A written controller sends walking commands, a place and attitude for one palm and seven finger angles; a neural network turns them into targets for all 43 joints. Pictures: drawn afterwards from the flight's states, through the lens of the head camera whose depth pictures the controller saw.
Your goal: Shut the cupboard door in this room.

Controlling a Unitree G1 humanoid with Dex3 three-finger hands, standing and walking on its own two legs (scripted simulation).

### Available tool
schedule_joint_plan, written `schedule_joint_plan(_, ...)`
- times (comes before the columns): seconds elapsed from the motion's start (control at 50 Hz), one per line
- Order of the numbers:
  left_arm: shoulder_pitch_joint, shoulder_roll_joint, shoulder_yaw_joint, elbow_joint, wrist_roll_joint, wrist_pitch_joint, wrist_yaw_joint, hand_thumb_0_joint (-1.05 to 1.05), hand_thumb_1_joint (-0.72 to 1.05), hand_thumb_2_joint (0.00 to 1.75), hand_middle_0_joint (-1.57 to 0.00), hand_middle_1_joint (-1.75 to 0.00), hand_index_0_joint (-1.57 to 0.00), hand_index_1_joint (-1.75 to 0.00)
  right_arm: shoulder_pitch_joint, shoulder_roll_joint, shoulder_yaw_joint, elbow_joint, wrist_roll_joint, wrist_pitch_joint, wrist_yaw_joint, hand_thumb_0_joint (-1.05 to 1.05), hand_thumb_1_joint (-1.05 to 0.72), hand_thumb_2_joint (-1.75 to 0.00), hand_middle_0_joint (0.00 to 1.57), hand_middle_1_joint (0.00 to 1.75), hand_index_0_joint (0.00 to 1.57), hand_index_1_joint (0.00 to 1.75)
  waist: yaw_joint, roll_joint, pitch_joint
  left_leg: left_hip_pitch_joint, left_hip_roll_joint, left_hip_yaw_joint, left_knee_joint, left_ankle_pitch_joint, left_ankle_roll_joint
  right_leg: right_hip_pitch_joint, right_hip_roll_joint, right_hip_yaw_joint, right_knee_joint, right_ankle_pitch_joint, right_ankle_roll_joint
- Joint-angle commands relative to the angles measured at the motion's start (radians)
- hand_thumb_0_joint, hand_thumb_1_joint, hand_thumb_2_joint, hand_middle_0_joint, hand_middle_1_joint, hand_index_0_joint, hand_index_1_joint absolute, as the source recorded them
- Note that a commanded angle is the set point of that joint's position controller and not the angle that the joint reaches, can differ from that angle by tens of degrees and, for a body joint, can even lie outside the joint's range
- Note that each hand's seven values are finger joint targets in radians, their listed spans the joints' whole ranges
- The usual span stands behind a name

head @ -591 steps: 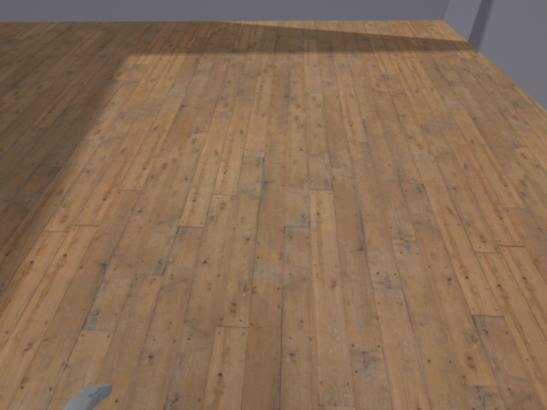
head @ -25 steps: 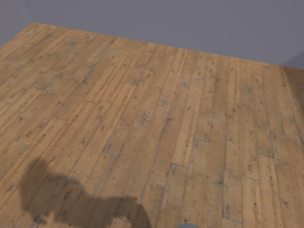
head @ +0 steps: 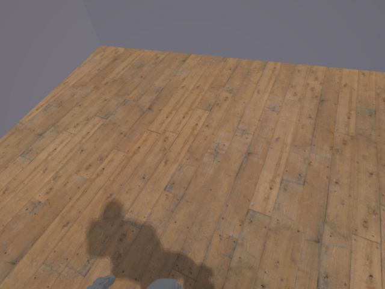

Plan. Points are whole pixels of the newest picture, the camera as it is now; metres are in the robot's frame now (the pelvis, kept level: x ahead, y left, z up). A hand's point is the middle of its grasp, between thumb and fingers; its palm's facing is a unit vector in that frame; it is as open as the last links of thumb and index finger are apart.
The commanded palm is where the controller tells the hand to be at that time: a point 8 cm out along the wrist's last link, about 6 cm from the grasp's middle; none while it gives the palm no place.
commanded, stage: turn or walk to find it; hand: left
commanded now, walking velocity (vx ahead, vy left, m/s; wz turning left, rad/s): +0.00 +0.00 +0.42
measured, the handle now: out of the picture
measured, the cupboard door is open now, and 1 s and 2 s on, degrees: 78 78 78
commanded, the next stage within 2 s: none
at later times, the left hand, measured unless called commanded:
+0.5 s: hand out of the picture -0.08 +0.25 -0.19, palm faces +0.29 -0.93 -0.24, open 7.4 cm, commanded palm none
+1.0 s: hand out of the picture -0.01 +0.24 -0.15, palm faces +0.39 -0.88 -0.27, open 7.4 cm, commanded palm none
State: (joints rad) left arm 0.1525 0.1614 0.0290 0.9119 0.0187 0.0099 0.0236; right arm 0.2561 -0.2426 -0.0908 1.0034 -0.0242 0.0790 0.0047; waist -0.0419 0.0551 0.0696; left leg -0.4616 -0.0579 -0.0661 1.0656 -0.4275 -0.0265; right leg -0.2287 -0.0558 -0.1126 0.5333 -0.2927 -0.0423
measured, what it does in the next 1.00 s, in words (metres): steps on the spot, turning left: left foot, then right foot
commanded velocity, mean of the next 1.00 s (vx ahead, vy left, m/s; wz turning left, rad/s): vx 0.00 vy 0.00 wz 0.42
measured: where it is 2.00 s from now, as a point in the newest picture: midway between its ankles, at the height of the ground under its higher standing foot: outside the picture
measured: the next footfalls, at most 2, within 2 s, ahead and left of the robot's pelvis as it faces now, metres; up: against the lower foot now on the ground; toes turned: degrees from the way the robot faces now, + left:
left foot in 0.42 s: -0.02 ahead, +0.14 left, +0.00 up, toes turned +17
right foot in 1.00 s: +0.02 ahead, -0.08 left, +0.00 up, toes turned +23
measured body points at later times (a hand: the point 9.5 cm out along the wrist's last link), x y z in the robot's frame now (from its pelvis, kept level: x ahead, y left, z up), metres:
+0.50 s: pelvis -0.03 +0.04 -0.01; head -0.01 +0.08 +0.44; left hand -0.09 +0.30 -0.17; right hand +0.14 -0.17 -0.13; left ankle -0.06 +0.13 -0.74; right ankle -0.01 -0.09 -0.70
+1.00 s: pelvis -0.05 +0.01 -0.01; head -0.01 +0.00 +0.44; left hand -0.03 +0.29 -0.13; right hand +0.05 -0.22 -0.17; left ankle -0.06 +0.13 -0.74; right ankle -0.02 -0.10 -0.74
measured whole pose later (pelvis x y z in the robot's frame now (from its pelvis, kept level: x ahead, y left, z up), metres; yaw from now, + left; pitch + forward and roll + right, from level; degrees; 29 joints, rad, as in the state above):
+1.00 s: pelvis -0.05 +0.01 -0.01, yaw +24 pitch +0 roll +1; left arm 0.09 0.19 0.05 0.91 0.01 0.02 0.02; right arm 0.28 -0.21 -0.07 1.00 -0.02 0.05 -0.01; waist -0.05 0.03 0.07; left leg -0.32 -0.08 -0.11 0.52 -0.20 0.01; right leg -0.25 -0.02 -0.03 0.54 -0.31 0.04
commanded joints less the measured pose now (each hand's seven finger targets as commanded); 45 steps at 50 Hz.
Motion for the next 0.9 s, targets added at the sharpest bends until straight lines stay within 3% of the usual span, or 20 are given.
schedule_joint_plan(0.0, -0.002, 0.168, 0.039, -0.066, -0.007, -0.025, 0.010, 0.00, 0.90, 0.90, -0.20, -0.30, -0.20, -0.30, 0.043, -0.061, -0.016, -0.045, -0.001, -0.017, 0.011, 0.00, -0.90, -0.90, 0.20, 0.30, 0.20, 0.30, 0.013, -0.206, -0.021, -0.090, 0.066, 0.006, 0.181, 0.107, -0.032, 0.025, -0.220, 0.130, -0.265, 0.162, -0.030)
schedule_joint_plan(0.04, 0.045, 0.169, 0.042, -0.050, -0.006, -0.028, 0.012, 0.00, 0.90, 0.90, -0.20, -0.30, -0.20, -0.30, 0.032, -0.065, -0.013, -0.045, -0.001, -0.018, 0.008, 0.00, -0.90, -0.90, 0.20, 0.30, 0.20, 0.30, 0.032, -0.229, -0.051, -0.112, 0.080, 0.011, 0.160, 0.107, -0.047, 0.101, -0.236, 0.116, -0.247, 0.223, -0.045)
schedule_joint_plan(0.1, 0.102, 0.182, 0.046, -0.028, -0.002, -0.028, 0.012, 0.00, 0.90, 0.90, -0.20, -0.30, -0.20, -0.30, -0.021, -0.061, -0.008, -0.053, 0.001, -0.016, 0.007, 0.00, -0.90, -0.90, 0.20, 0.30, 0.20, 0.30, 0.055, -0.203, -0.044, -0.106, 0.097, 0.022, 0.103, 0.079, -0.057, 0.128, -0.266, 0.113, -0.234, 0.289, -0.063)
schedule_joint_plan(0.16, 0.137, 0.196, 0.052, -0.007, 0.006, -0.027, 0.014, 0.00, 0.90, 0.90, -0.20, -0.30, -0.20, -0.30, -0.067, -0.051, 0.002, -0.063, 0.005, -0.020, 0.005, 0.00, -0.90, -0.90, 0.20, 0.30, 0.20, 0.30, 0.073, -0.203, -0.056, -0.078, 0.105, 0.046, -0.017, 0.009, -0.057, 0.165, -0.295, 0.110, -0.213, 0.367, -0.089)
schedule_joint_plan(0.26, 0.165, 0.231, 0.062, 0.022, 0.015, -0.018, 0.010, 0.00, 0.90, 0.90, -0.20, -0.30, -0.20, -0.30, -0.124, -0.034, 0.019, -0.084, 0.016, -0.035, 0.004, 0.00, -0.90, -0.90, 0.20, 0.30, 0.20, 0.30, 0.098, -0.254, -0.082, 0.033, 0.099, 0.112, -0.251, -0.056, -0.037, 0.175, -0.318, 0.078, -0.152, 0.489, -0.110)
schedule_joint_plan(0.32, 0.140, 0.250, 0.068, 0.027, 0.013, -0.011, 0.007, 0.00, 0.90, 0.90, -0.20, -0.30, -0.20, -0.30, -0.089, -0.037, 0.022, -0.082, 0.019, -0.044, 0.000, 0.00, -0.90, -0.90, 0.20, 0.30, 0.20, 0.30, 0.071, -0.254, -0.104, 0.132, 0.087, 0.148, -0.387, 0.004, -0.021, 0.132, -0.325, 0.050, -0.110, 0.449, -0.092)
schedule_joint_plan(0.36, 0.111, 0.240, 0.068, 0.028, 0.003, -0.004, 0.005, 0.00, 0.90, 0.90, -0.20, -0.30, -0.20, -0.30, -0.032, -0.057, 0.018, -0.069, 0.017, -0.056, 0.003, 0.00, -0.90, -0.90, 0.20, 0.30, 0.20, 0.30, 0.028, -0.187, -0.130, 0.292, 0.095, 0.144, -0.613, 0.202, -0.006, 0.053, -0.288, -0.017, 0.000, 0.349, -0.020)
schedule_joint_plan(0.38, 0.125, 0.205, 0.063, 0.014, -0.006, 0.004, 0.003, 0.00, 0.90, 0.90, -0.20, -0.30, -0.20, -0.30, 0.002, -0.120, 0.005, -0.065, 0.012, -0.068, 0.002, 0.00, -0.90, -0.90, 0.20, 0.30, 0.20, 0.30, 0.008, -0.016, -0.158, 0.425, 0.198, 0.007, -0.711, 0.326, 0.032, -0.085, -0.215, -0.067, 0.157, 0.182, 0.040)
schedule_joint_plan(0.4, 0.105, 0.139, 0.044, -0.024, -0.010, 0.009, -0.002, 0.00, 0.90, 0.90, -0.20, -0.30, -0.20, -0.30, 0.033, -0.215, -0.016, -0.070, 0.005, -0.071, -0.004, 0.00, -0.90, -0.90, 0.20, 0.30, 0.20, 0.30, -0.012, 0.269, -0.131, 0.494, 0.432, -0.300, -0.747, 0.668, 0.145, -0.330, -0.081, -0.085, 0.355, -0.297, 0.117)
schedule_joint_plan(0.42, 0.054, 0.152, 0.037, -0.034, -0.002, 0.023, 0.003, 0.00, 0.90, 0.90, -0.20, -0.30, -0.20, -0.30, 0.052, -0.242, -0.019, -0.055, 0.005, -0.059, -0.010, 0.00, -0.90, -0.90, 0.20, 0.30, 0.20, 0.30, -0.027, 0.188, -0.122, 0.413, 0.489, -0.274, -0.742, 0.714, 0.219, -0.304, -0.071, 0.011, 0.479, -0.360, 0.106)
schedule_joint_plan(0.46, 0.026, 0.157, 0.048, -0.013, 0.002, 0.034, -0.002, 0.00, 0.90, 0.90, -0.20, -0.30, -0.20, -0.30, -0.041, -0.185, -0.004, -0.074, 0.002, -0.062, -0.026, 0.00, -0.90, -0.90, 0.20, 0.30, 0.20, 0.30, 0.006, 0.178, -0.054, 0.313, 0.388, -0.207, -0.766, 0.541, 0.200, -0.317, -0.082, 0.072, 0.555, -0.242, 0.105)
schedule_joint_plan(0.48, 0.034, 0.166, 0.051, -0.002, 0.002, 0.033, -0.007, 0.00, 0.90, 0.90, -0.20, -0.30, -0.20, -0.30, -0.084, -0.165, 0.004, -0.087, 0.002, -0.063, -0.029, 0.00, -0.90, -0.90, 0.20, 0.30, 0.20, 0.30, 0.020, 0.150, -0.026, 0.302, 0.352, -0.172, -0.761, 0.549, 0.185, -0.327, -0.076, 0.083, 0.579, -0.182, 0.109)
schedule_joint_plan(0.52, 0.070, 0.162, 0.050, 0.019, 0.000, 0.029, -0.012, 0.00, 0.90, 0.90, -0.20, -0.30, -0.20, -0.30, -0.102, -0.151, 0.013, -0.095, 0.006, -0.072, -0.030, 0.00, -0.90, -0.90, 0.20, 0.30, 0.20, 0.30, 0.044, 0.099, -0.039, 0.335, 0.305, -0.124, -0.745, 0.636, 0.171, -0.323, -0.059, 0.083, 0.600, -0.115, 0.120)
schedule_joint_plan(0.56, 0.074, 0.164, 0.050, 0.023, 0.000, 0.024, -0.013, 0.00, 0.90, 0.90, -0.20, -0.30, -0.20, -0.30, -0.070, -0.147, 0.011, -0.092, 0.011, -0.079, -0.030, 0.00, -0.90, -0.90, 0.20, 0.30, 0.20, 0.30, 0.039, 0.059, -0.079, 0.385, 0.286, -0.104, -0.733, 0.713, 0.166, -0.320, -0.052, 0.084, 0.597, -0.085, 0.129)
schedule_joint_plan(0.64, 0.038, 0.159, 0.047, 0.002, -0.002, 0.026, -0.004, 0.00, 0.90, 0.90, -0.20, -0.30, -0.20, -0.30, -0.027, -0.148, 0.004, -0.088, 0.009, -0.079, -0.028, 0.00, -0.90, -0.90, 0.20, 0.30, 0.20, 0.30, 0.026, 0.056, -0.089, 0.400, 0.293, -0.156, -0.733, 0.703, 0.186, -0.319, -0.048, 0.103, 0.559, -0.084, 0.145)
schedule_joint_plan(0.78, -0.054, 0.138, 0.042, -0.048, -0.006, 0.025, -0.001, 0.00, 0.90, 0.90, -0.20, -0.30, -0.20, -0.30, 0.016, -0.145, -0.009, -0.081, -0.002, -0.070, -0.025, 0.00, -0.90, -0.90, 0.20, 0.30, 0.20, 0.30, -0.001, 0.086, -0.080, 0.362, 0.294, -0.270, -0.735, 0.592, 0.213, -0.266, -0.019, 0.111, 0.399, -0.154, 0.132)
schedule_joint_plan(0.88, -0.030, 0.125, 0.040, -0.052, -0.015, 0.015, 0.002, 0.00, 0.90, 0.90, -0.20, -0.30, -0.20, -0.30, 0.008, -0.146, -0.015, -0.088, -0.006, -0.062, -0.022, 0.00, -0.90, -0.90, 0.20, 0.30, 0.20, 0.30, 0.013, 0.094, -0.111, 0.278, 0.260, -0.320, -0.699, 0.609, 0.201, -0.103, 0.029, 0.096, 0.177, -0.137, 0.107)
